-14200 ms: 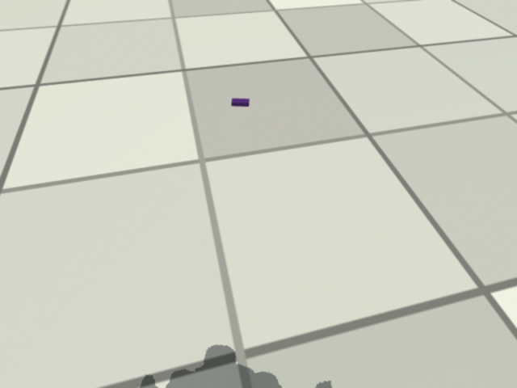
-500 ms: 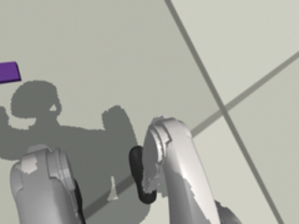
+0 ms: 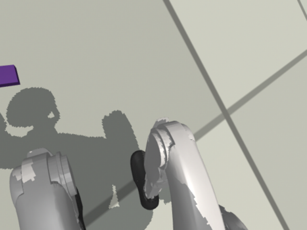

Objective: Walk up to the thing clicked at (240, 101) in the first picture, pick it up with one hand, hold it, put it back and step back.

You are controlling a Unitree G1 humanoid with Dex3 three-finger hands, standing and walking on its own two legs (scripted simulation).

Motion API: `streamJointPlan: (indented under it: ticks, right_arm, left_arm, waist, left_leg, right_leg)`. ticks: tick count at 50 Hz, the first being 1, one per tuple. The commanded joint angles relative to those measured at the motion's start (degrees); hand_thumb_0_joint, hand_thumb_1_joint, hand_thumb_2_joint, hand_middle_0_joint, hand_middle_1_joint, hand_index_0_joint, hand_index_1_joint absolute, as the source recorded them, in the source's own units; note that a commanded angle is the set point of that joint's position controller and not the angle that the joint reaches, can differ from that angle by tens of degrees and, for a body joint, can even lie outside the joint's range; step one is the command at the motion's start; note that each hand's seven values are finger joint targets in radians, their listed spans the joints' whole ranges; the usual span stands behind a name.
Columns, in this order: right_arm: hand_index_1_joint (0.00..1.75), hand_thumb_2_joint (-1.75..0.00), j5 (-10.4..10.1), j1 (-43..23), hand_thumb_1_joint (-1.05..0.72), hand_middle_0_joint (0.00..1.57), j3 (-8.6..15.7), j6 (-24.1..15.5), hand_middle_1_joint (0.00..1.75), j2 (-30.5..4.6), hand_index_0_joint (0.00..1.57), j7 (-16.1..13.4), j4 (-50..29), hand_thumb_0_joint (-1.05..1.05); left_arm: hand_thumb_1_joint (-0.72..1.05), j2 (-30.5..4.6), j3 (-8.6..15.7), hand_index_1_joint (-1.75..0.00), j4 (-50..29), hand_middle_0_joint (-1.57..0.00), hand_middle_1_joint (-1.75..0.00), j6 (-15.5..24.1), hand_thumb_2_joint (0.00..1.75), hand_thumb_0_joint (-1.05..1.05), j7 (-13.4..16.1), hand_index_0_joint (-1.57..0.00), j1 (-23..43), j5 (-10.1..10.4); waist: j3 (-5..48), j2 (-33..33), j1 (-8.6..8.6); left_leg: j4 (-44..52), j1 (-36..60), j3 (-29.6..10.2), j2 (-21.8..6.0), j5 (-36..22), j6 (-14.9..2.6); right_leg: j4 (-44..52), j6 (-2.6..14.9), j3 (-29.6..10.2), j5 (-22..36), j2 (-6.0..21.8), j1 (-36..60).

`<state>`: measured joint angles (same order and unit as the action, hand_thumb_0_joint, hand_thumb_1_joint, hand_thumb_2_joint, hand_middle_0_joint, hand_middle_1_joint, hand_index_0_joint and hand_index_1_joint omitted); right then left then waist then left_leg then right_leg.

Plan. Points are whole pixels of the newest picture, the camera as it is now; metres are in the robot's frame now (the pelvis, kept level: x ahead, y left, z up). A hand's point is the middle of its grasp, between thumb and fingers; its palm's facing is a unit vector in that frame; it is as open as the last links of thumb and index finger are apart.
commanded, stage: rise first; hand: left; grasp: from above
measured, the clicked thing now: out of the picture +0.53 +0.30 -0.31
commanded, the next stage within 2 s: approach in 0.22 s
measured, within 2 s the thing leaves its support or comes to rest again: neither
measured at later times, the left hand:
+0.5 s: hand out of the picture +0.48 +0.33 -0.18, palm faces -0.48 -0.07 -0.87, open 12.2 cm
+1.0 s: hand out of the picture +0.49 +0.30 -0.18, palm faces -0.53 -0.06 -0.84, open 12.9 cm
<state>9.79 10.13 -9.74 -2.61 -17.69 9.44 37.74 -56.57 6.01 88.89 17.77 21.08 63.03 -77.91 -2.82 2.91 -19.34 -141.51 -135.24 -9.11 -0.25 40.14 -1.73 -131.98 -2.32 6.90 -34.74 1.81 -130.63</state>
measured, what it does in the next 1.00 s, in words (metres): stands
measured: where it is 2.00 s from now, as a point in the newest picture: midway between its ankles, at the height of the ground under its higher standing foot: (112, 206)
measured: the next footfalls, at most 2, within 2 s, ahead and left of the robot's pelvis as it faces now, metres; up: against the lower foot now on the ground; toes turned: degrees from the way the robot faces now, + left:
none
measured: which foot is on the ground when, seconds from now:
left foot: down 0.00-1.00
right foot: down 0.00-1.00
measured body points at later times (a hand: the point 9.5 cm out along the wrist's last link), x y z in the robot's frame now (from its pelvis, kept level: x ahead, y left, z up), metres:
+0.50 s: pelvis +0.00 +0.00 +0.00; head +0.27 +0.10 +0.35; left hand +0.50 +0.33 -0.13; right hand +0.04 -0.27 -0.07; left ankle +0.07 +0.12 -0.29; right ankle +0.12 -0.13 -0.29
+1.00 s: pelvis +0.00 -0.01 +0.01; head +0.27 +0.07 +0.36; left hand +0.51 +0.30 -0.13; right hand +0.01 -0.26 -0.08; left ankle +0.07 +0.12 -0.29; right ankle +0.12 -0.13 -0.29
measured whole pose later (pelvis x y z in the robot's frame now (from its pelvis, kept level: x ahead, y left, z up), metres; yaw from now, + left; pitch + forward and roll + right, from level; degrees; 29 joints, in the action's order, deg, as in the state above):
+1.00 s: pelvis +0.00 -0.01 +0.01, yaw +1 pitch +33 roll -10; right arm 7.8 12.1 -12.2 -1.8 -18.2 8.1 34.9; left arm -52.9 5.1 87.1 8.9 15.0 63.2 -72.0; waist -4.5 0.4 -21.4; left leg -139.6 -134.4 -8.3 -0.8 39.2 -1.2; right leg -130.9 -1.7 6.2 -33.5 1.3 -131.2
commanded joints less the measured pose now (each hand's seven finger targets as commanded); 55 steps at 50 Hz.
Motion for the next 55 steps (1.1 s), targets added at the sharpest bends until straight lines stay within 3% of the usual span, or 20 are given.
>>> streamJointPlan:
  ticks: [1, 3, 8, 11, 17, 18, 20, 23, 25, 27, 28, 30, 35, 39, 42, 44, 45, 49, 53, 55]
  right_arm:
    - [0.3, -0.9, -0.2, 13.3, -0.91, 0.2, 5.4, 0.1, 0.3, -16.7, 0.2, -0.8, 0.3, 0.0]
    - [0.3, -0.9, -0.3, 13.5, -0.9, 0.2, 5.5, 0.0, 0.3, -17.0, 0.2, -0.8, -0.1, 0.0]
    - [0.3, -0.9, -0.8, 13.3, -0.9, 0.2, 5.6, 0.1, 0.3, -16.6, 0.2, -0.7, -0.1, 0.0]
    - [0.3, -0.9, -0.9, 13.6, -0.9, 0.2, 5.8, 0.3, 0.3, -16.6, 0.2, -0.8, -0.4, 0.0]
    - [0.3, -0.89, -0.9, 13.6, -0.89, 0.2, 5.6, 0.6, 0.3, -16.4, 0.2, -1.0, -0.2, 0.0]
    - [0.3, -0.89, -0.7, 14.6, -0.89, 0.2, 5.6, 0.5, 0.3, -16.7, 0.2, -0.9, -0.1, 0.0]
    - [0.3, -0.89, -0.5, 14.2, -0.89, 0.2, 5.5, 0.5, 0.3, -16.0, 0.2, -0.9, 0.3, 0.0]
    - [0.3, -0.89, -0.3, 15.2, -0.89, 0.2, 5.6, 0.2, 0.3, -16.5, 0.2, -0.8, 0.8, 0.0]
    - [0.3, -0.89, -0.1, 15.4, -0.89, 0.2, 5.5, 0.0, 0.3, -16.1, 0.2, -0.9, 1.2, 0.0]
    - [0.3, -0.89, 0.1, 15.4, -0.89, 0.2, 5.5, -0.4, 0.3, -16.4, 0.2, -0.9, 1.4, 0.0]
    - [0.3, -0.89, 0.3, 15.5, -0.89, 0.2, 5.4, -0.5, 0.3, -16.1, 0.2, -1.0, 1.4, 0.0]
    - [0.3, -0.89, 0.1, 15.3, -0.89, 0.2, 5.2, -0.5, 0.3, -16.5, 0.2, -1.3, 1.1, 0.0]
    - [0.3, -0.89, -0.5, 14.4, -0.89, 0.2, 4.0, 0.1, 0.3, -16.3, 0.2, -1.3, -0.6, 0.0]
    - [0.3, -0.89, -1.6, 13.7, -0.89, 0.2, 3.5, 0.4, 0.3, -16.6, 0.2, -1.3, -2.5, 0.0]
    - [0.3, -0.89, -2.5, 12.0, -0.89, 0.2, 3.2, 0.8, 0.3, -16.4, 0.2, -1.6, -3.5, 0.0]
    - [0.3, -0.89, -2.6, 12.2, -0.89, 0.2, 3.2, 0.9, 0.3, -16.6, 0.2, -1.9, -3.5, 0.0]
    - [0.3, -0.89, -2.4, 13.1, -0.89, 0.2, 3.5, 0.9, 0.3, -17.3, 0.2, -2.1, -3.6, 0.0]
    - [0.3, -0.89, -1.8, 14.2, -0.89, 0.2, 3.7, 1.2, 0.3, -16.9, 0.2, -2.7, -3.1, 0.0]
    - [0.3, -0.89, -0.6, 15.1, -0.89, 0.2, 4.3, 1.2, 0.3, -16.8, 0.2, -3.1, -1.3, 0.0]
    - [0.3, -0.89, -0.3, 15.0, -0.89, 0.2, 4.0, 1.1, 0.3, -16.3, 0.2, -3.0, -0.2, 0.0]
  left_arm:
    - [-0.25, -14.4, 1.8, -0.78, -7.8, -0.33, -0.78, -0.9, 0.77, 0.0, 2.8, -0.34, 17.2, 1.1]
    - [-0.23, -15.7, 2.6, -0.77, -8.9, -0.34, -0.78, -1.4, 0.75, 0.0, 2.7, -0.35, 17.2, 1.0]
    - [-0.21, -14.8, 2.3, -0.77, -10.1, -0.34, -0.79, -2.6, 0.73, 0.0, 1.6, -0.36, 15.3, 2.2]
    - [-0.21, -12.8, 1.6, -0.76, -8.8, -0.35, -0.78, -2.6, 0.73, 0.0, 0.9, -0.37, 14.3, 3.0]
    - [-0.22, -13.6, 1.5, -0.76, -10.9, -0.33, -0.78, -1.3, 0.75, 0.0, -0.5, -0.35, 15.2, 3.2]
    - [-0.22, -13.4, 1.5, -0.78, -11.3, -0.3, -0.81, -1.0, 0.74, 0.0, -0.6, -0.33, 16.2, 3.1]
    - [-0.24, -12.0, 0.9, -0.79, -12.4, -0.29, -0.82, -0.3, 0.75, 0.0, -0.3, -0.32, 16.8, 3.1]
    - [-0.26, -8.1, -1.2, -0.81, -12.3, -0.27, -0.84, 0.4, 0.77, 0.0, 0.2, -0.3, 20.8, 3.2]
    - [-0.27, -7.5, -2.4, -0.8, -14.4, -0.27, -0.82, 0.6, 0.79, 0.0, 1.1, -0.29, 25.3, 2.7]
    - [-0.28, -6.1, -3.3, -0.81, -12.2, -0.26, -0.83, -0.4, 0.79, 0.0, 2.1, -0.29, 26.2, 2.4]
    - [-0.27, -5.9, -3.6, -0.8, -12.5, -0.27, -0.82, -0.8, 0.79, 0.0, 2.6, -0.29, 26.8, 2.0]
    - [-0.27, -8.9, -2.5, -0.8, -11.5, -0.27, -0.82, -2.4, 0.79, 0.0, 4.0, -0.29, 28.5, 0.5]
    - [-0.29, -9.5, -2.1, -0.81, -3.6, -0.25, -0.84, -8.0, 0.8, 0.0, 5.6, -0.27, 23.3, -0.1]
    - [-0.32, -9.4, -1.4, -0.85, -0.9, -0.22, -0.88, -12.1, 0.81, 0.0, 3.7, -0.25, 18.6, 1.9]
    - [-0.34, -9.7, -1.5, -0.87, -2.7, -0.21, -0.9, -12.8, 0.83, 0.0, 0.7, -0.24, 16.7, 4.9]
    - [-0.35, -11.6, -0.8, -0.89, -6.1, -0.2, -0.92, -12.0, 0.84, 0.0, -1.5, -0.23, 16.8, 6.0]
    - [-0.36, -11.8, -0.3, -0.89, -6.4, -0.21, -0.91, -11.4, 0.85, 0.0, -2.6, -0.24, 16.2, 6.5]
    - [-0.36, -14.6, 1.1, -0.89, -16.8, -0.2, -0.92, -6.9, 0.84, 0.0, -5.0, -0.23, 21.1, 7.5]
    - [-0.4, -9.0, -1.7, -0.93, -15.6, -0.15, -0.96, -2.5, 0.87, 0.0, -4.5, -0.18, 23.3, 7.3]
    - [-0.41, -7.0, -3.4, -0.94, -12.9, -0.14, -0.97, -1.8, 0.87, 0.0, -3.7, -0.17, 23.3, 6.5]
  waist:
    - [37.4, -26.2, -0.91]
    - [37.9, -26.7, -0.51]
    - [39.4, -27.2, 0.38]
    - [38.0, -25.4, -0.74]
    - [38.3, -24.5, -0.49]
    - [38.4, -24.0, -1.34]
    - [39.8, -25.7, -1.09]
    - [36.8, -25.4, -3.79]
    - [39.7, -27.3, -4.52]
    - [37.5, -27.7, -5.37]
    - [38.9, -29.0, -5.29]
    - [40.6, -31.2, -4.41]
    - [41.1, -30.0, -2.96]
    - [40.5, -26.9, -2.14]
    - [39.9, -22.8, -1.4]
    - [40.2, -21.2, -1.23]
    - [37.9, -18.3, -2.29]
    - [39.6, -20.8, -2.5]
    - [37.3, -21.8, -5.11]
    - [36.0, -22.8, -5.01]
  left_leg:
    - [16.6, 31.5, 3.3, 0.2, -10.8, 0.76]
    - [16.8, 31.8, 3.3, 0.3, -11.7, 0.93]
    - [16.5, 32.8, 3.6, 0.2, -13.9, 0.92]
    - [16.3, 31.0, 3.6, 0.3, -13.2, 0.76]
    - [15.6, 29.9, 4.0, 0.3, -12.0, 0.54]
    - [15.4, 30.2, 3.9, 0.4, -12.7, 0.62]
    - [15.7, 32.1, 3.9, 0.2, -13.5, 0.93]
    - [16.1, 32.3, 2.7, 0.2, -11.5, 1.02]
    - [15.9, 33.4, 2.9, -0.1, -11.3, 0.97]
    - [15.8, 33.3, 2.9, 0.1, -11.2, 1.09]
    - [16.0, 34.2, 3.3, 0.0, -11.8, 1.11]
    - [16.4, 35.9, 3.3, 0.0, -13.6, 1.44]
    - [16.6, 32.7, 4.7, 0.3, -16.6, 0.86]
    - [17.3, 31.0, 4.6, 0.4, -17.6, 0.36]
    - [17.4, 26.0, 4.9, 0.3, -13.3, -0.55]
    - [16.5, 24.1, 5.5, 0.4, -12.8, -0.87]
    - [15.5, 22.0, 5.6, 0.6, -12.0, -0.95]
    - [14.7, 23.6, 5.9, 0.6, -10.3, -0.1]
    - [14.4, 25.7, 4.8, 0.5, -6.7, 0.71]
    - [14.9, 26.5, 4.5, 0.4, -6.3, 0.7]
  right_leg:
    - [10.7, 4.2, 4.2, 9.2, -2.7, 17.7]
    - [10.3, 4.27, 4.3, 9.7, -2.6, 17.6]
    - [10.2, 4.34, 3.8, 11.4, -2.5, 18.5]
    - [10.7, 4.28, 3.9, 10.8, -2.5, 18.8]
    - [11.5, 4.27, 3.6, 9.6, -2.6, 20.1]
    - [11.6, 4.22, 3.9, 10.1, -2.5, 20.7]
    - [11.2, 4.3, 3.9, 10.6, -2.7, 20.7]
    - [11.3, 4.31, 4.7, 9.4, -2.6, 17.1]
    - [11.0, 4.16, 4.7, 10.0, -3.0, 17.8]
    - [10.8, 4.18, 4.9, 10.1, -2.7, 16.2]
    - [10.8, 4.11, 4.8, 10.8, -2.9, 17.3]
    - [10.2, 4.37, 4.7, 12.3, -2.8, 16.7]
    - [10.4, 4.61, 4.1, 14.9, -3.2, 19.8]
    - [10.6, 4.43, 3.5, 15.2, -3.1, 21.7]
    - [11.2, 4.19, 2.9, 11.7, -3.2, 23.5]
    - [12.0, 4.07, 2.4, 11.2, -3.3, 26.3]
    - [12.6, 4.12, 2.4, 10.1, -3.0, 26.0]
    - [13.8, 4.53, 2.0, 7.3, -3.1, 27.2]
    - [14.5, 4.72, 3.5, 3.9, -3.1, 22.8]
    - [14.1, 4.46, 3.7, 4.3, -3.1, 20.7]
